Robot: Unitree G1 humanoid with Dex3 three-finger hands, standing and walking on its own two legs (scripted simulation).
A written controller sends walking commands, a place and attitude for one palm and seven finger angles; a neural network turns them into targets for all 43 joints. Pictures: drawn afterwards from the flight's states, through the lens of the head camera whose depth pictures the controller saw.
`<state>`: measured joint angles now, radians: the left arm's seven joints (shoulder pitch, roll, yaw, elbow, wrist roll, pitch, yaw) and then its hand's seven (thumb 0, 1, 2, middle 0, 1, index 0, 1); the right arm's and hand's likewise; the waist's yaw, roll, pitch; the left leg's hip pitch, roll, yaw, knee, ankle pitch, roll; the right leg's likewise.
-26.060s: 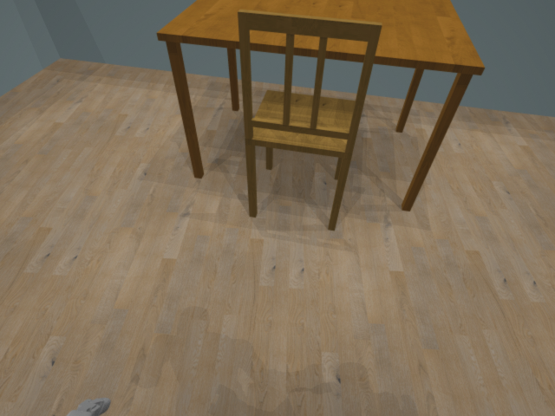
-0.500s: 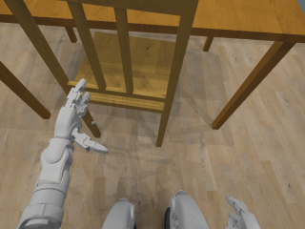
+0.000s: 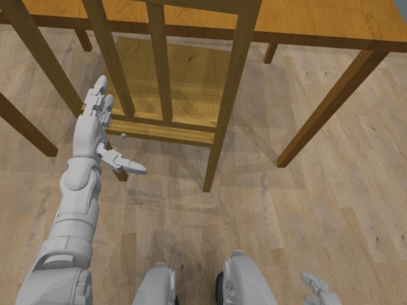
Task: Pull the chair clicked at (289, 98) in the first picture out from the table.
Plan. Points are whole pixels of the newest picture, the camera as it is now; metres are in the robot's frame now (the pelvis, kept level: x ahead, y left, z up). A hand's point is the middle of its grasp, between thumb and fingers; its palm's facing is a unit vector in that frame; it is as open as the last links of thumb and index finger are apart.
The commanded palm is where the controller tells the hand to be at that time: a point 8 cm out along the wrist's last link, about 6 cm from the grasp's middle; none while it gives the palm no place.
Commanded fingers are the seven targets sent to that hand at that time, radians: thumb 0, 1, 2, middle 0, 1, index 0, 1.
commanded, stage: push the fingers through the gap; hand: left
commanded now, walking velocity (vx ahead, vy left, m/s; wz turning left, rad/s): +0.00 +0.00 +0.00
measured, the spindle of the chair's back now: (115, 68) +0.58 +0.17 +0.05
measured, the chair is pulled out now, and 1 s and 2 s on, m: -0.09 -0.09 -0.09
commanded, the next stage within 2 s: hook a spindle and tug to test in 0.58 s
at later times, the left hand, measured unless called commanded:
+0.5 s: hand (127, 131) +0.44 +0.14 +0.02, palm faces -0.07 -1.00 -0.05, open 16.9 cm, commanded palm +0.43 +0.19 +0.02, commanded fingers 0.00 -0.50 0.30 -0.06 -0.08 -0.06 -0.08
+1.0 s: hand (134, 127) +0.45 +0.13 +0.02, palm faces -0.08 -1.00 -0.05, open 15.8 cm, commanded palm +0.43 +0.18 +0.02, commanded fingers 0.00 -0.39 0.35 -0.36 -1.01 -0.36 -1.01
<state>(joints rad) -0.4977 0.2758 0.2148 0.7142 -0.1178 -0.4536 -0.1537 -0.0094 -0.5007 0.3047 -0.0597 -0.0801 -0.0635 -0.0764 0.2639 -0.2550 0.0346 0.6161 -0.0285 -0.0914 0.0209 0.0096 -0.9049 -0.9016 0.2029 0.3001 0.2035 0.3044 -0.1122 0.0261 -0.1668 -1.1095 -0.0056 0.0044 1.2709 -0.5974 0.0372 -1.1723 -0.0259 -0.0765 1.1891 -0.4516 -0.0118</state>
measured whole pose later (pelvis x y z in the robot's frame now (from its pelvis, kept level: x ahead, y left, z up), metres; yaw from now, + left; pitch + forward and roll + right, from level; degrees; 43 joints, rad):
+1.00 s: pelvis +0.00 +0.00 +0.00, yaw +0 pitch +26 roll -2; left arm -0.61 0.29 0.24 0.85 -0.10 -0.47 -0.16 -0.01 -0.50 0.30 -0.20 -0.51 -0.19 -0.51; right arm 0.28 -0.25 0.03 0.62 -0.03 -0.04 0.04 0.01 -0.91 -0.90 0.20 0.30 0.20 0.30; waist -0.13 0.03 -0.17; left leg -1.14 0.00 0.01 1.27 -0.59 0.03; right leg -1.21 -0.02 -0.07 1.20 -0.45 -0.02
